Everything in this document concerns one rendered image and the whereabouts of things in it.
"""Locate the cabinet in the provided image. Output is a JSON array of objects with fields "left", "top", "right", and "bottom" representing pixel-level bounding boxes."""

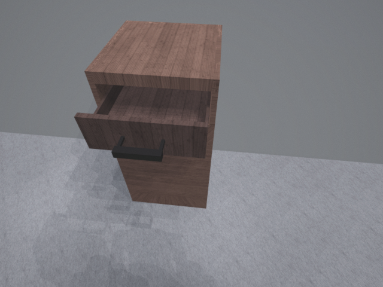
[{"left": 84, "top": 20, "right": 222, "bottom": 209}]

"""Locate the drawer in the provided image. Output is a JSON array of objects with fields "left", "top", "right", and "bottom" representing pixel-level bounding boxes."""
[{"left": 74, "top": 85, "right": 211, "bottom": 158}]

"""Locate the handle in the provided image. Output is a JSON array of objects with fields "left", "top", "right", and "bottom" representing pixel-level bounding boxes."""
[{"left": 112, "top": 136, "right": 165, "bottom": 162}]

